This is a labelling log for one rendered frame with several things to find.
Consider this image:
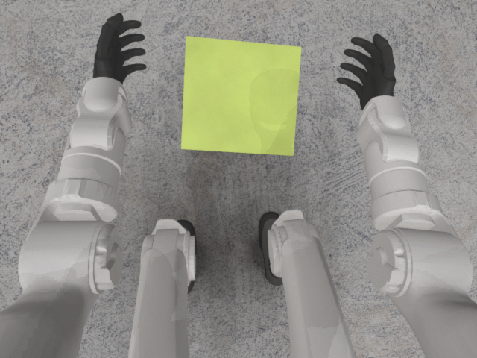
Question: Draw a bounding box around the left robot hand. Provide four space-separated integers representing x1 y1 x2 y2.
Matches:
93 13 146 85

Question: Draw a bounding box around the left robot forearm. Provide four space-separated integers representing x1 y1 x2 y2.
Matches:
18 77 132 287

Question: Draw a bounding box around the robot right thigh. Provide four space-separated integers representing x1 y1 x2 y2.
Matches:
268 219 356 358

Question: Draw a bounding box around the carton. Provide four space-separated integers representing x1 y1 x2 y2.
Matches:
181 36 302 156

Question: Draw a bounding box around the right robot forearm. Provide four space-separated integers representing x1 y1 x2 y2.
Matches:
356 95 473 286

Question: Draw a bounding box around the left robot upper arm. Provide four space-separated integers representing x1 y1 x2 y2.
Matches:
0 221 124 358

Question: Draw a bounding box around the robot left thigh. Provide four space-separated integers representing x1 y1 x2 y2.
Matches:
128 229 195 358

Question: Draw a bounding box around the right robot upper arm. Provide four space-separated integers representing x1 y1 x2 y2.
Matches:
367 227 477 358

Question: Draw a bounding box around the robot thigh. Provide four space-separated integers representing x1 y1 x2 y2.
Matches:
128 229 195 358
268 219 356 358

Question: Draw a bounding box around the right robot hand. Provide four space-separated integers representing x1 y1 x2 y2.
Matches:
337 33 396 110

